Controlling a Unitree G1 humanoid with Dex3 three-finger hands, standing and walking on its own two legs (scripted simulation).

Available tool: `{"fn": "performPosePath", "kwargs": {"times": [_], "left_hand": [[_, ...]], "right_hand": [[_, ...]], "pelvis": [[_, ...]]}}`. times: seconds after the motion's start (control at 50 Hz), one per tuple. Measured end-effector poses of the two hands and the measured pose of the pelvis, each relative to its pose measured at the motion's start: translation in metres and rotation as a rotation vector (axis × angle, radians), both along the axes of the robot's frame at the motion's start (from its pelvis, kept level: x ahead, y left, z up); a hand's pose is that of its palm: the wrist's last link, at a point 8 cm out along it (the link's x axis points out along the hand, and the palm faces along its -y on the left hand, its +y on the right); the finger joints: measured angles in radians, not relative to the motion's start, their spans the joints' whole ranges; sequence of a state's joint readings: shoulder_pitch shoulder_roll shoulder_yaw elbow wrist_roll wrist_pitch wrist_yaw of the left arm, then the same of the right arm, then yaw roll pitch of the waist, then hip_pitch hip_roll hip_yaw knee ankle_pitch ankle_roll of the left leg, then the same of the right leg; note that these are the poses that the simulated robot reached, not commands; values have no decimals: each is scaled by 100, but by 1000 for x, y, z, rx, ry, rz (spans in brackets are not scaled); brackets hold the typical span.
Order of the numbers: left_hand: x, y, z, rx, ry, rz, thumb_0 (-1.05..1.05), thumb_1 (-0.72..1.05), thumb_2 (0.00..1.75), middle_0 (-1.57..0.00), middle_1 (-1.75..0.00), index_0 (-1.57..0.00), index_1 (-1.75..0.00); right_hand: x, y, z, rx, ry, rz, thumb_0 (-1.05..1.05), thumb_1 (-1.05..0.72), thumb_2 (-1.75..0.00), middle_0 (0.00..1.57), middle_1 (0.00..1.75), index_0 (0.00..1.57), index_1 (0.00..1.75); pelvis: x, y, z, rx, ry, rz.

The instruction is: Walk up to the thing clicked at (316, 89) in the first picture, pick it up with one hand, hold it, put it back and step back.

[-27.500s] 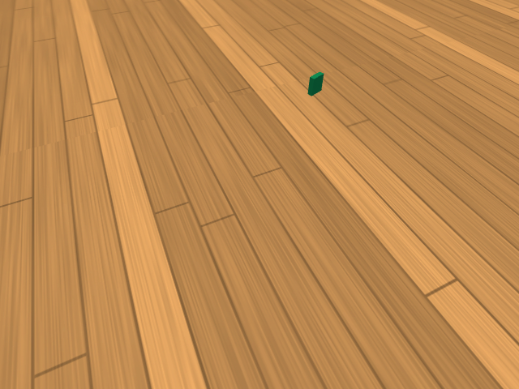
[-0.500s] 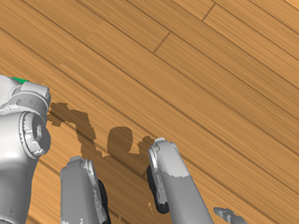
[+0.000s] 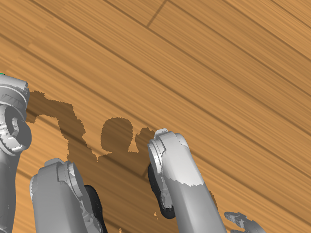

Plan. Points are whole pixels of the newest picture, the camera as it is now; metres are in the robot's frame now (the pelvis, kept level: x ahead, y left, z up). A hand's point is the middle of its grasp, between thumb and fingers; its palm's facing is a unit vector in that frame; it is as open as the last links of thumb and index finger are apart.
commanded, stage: crouch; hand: left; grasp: from the side
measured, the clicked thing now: (2, 99) +0.50 +0.27 -0.17
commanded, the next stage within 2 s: lower in 0.50 s
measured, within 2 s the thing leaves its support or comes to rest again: rests again in 1.50 s
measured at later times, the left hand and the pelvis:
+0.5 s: hand (5, 99) +0.50 +0.27 -0.18, palm faces -0.13 -0.40 -0.91, open 7.1 cm; pelvis +0.00 +0.00 -0.03, yaw -2 degrees
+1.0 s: hand (15, 106) +0.49 +0.27 -0.22, palm faces -0.19 -0.41 -0.89, open 7.1 cm; pelvis +0.00 +0.00 -0.04, yaw -3 degrees
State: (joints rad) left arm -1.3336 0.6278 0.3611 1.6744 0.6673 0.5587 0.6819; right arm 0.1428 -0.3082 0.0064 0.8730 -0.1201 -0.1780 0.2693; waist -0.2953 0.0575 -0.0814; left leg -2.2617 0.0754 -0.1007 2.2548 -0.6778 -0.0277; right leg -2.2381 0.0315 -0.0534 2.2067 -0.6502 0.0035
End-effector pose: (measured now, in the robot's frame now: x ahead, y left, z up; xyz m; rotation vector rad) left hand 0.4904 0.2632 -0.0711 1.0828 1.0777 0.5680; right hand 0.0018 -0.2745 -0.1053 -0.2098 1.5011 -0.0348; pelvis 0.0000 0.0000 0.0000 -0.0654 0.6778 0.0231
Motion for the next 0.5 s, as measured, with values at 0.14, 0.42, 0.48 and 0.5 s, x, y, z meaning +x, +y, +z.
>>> {"fn": "performPosePath", "kwargs": {"times": [0.14, 0.42, 0.48, 0.5], "left_hand": [[2, 2, -8, -5, 10, 18, 2, 37, 30, -93, -37, -94, -36], [8, 9, -43, -1, 17, 11, 2, 36, 30, -94, -36, -94, -35], [8, 10, -47, 4, 21, 16, 2, 36, 31, -94, -36, -94, -35], [8, 10, -49, 2, 20, 20, 2, 36, 31, -94, -36, -94, -35]], "right_hand": [[-7, 6, -14, 30, 10, 14, 0, -91, -90, 20, 30, 20, 30], [-33, 9, -10, 30, 93, 32, 0, -92, -90, 20, 30, 20, 30], [-36, 9, -9, 35, 113, 32, 0, -92, -90, 20, 30, 20, 30], [-37, 9, -8, 37, 118, 31, 0, -92, -91, 20, 30, 20, 30]], "pelvis": [[-2, 1, -12, -9, -18, -7], [-1, 3, -29, -37, -35, -14], [0, 3, -30, -39, -35, -13], [0, 3, -31, -40, -35, -13]]}}
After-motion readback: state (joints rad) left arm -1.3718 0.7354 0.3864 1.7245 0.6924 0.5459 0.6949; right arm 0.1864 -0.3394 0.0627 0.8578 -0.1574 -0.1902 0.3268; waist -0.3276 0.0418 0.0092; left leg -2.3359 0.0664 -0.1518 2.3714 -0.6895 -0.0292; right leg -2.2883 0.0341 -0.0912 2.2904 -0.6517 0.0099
